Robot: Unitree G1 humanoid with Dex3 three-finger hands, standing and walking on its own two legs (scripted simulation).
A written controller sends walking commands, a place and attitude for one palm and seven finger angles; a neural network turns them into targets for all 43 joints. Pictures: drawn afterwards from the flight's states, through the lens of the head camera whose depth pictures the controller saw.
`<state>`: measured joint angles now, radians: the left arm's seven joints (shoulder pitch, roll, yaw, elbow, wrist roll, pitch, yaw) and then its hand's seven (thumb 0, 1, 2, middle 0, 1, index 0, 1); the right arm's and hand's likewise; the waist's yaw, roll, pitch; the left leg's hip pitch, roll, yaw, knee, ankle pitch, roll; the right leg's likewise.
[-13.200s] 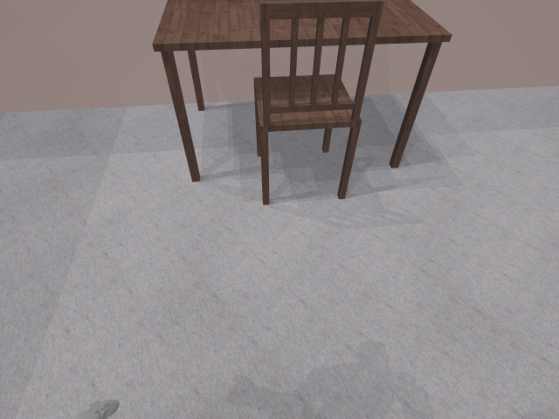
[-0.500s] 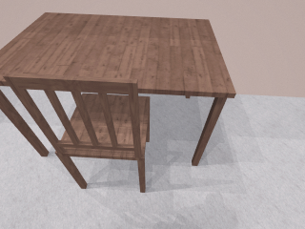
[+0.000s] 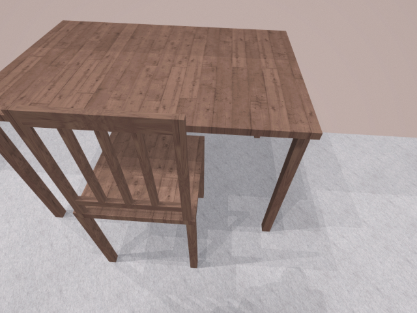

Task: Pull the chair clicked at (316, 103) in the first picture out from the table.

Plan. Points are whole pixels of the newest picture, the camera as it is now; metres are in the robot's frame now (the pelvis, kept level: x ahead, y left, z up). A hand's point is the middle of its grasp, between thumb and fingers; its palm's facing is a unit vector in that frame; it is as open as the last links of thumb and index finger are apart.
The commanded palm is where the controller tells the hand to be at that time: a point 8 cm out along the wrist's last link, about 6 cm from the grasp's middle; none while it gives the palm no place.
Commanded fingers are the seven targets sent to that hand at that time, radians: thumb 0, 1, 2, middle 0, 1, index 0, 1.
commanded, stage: look again from close up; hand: left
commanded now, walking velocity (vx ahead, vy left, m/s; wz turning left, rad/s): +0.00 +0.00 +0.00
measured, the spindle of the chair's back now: (116, 171) +0.47 +0.29 -0.07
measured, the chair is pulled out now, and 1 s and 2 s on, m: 0.00 0.00 0.00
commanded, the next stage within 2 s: raise the hand toward the chair's back in 0.06 s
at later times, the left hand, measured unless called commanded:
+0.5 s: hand (151, 263) +0.21 +0.13 -0.01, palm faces -0.04 -1.00 +0.09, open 8.5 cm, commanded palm +0.12 +0.22 -0.07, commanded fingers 0.00 0.48 0.72 -0.16 -0.23 -0.16 -0.23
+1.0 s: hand (134, 283) +0.19 +0.16 -0.07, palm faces -0.08 -1.00 +0.02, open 12.9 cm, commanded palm +0.15 +0.23 -0.06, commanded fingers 0.00 -0.10 0.47 -0.10 -0.14 -0.10 -0.14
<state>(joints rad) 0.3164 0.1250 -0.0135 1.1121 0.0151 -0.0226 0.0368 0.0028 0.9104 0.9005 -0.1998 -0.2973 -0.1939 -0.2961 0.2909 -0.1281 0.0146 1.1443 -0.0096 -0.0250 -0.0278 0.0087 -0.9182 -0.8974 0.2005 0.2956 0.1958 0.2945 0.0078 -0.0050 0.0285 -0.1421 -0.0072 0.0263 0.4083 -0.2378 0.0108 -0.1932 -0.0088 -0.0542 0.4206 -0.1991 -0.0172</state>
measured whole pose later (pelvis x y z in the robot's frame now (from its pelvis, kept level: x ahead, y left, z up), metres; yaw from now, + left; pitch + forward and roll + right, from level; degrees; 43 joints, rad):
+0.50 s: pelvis -0.02 +0.00 -0.06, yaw +0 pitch +7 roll +1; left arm 0.29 0.10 0.03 0.19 -0.20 -0.50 -0.18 0.01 0.72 0.81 -0.17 -0.26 -0.17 -0.26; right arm 0.18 -0.27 -0.05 0.60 0.00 -0.29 -0.01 0.02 -0.92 -0.90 0.20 0.30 0.20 0.29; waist -0.04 -0.04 -0.11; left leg -0.60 -0.01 0.04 0.92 -0.44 0.01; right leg -0.66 -0.02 -0.04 0.93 -0.40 -0.03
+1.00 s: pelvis -0.03 +0.00 -0.10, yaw +1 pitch +16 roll -2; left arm 0.38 0.22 0.11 -0.07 -0.27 -0.23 -0.30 0.00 0.12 0.57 -0.13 -0.18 -0.12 -0.17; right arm 0.22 -0.16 0.02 0.53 0.04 -0.16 -0.05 0.02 -0.90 -0.90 0.21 0.30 0.20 0.30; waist 0.00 0.03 -0.11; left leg -0.95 0.02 -0.02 1.23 -0.56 0.01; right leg -0.97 -0.01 -0.09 1.17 -0.49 -0.03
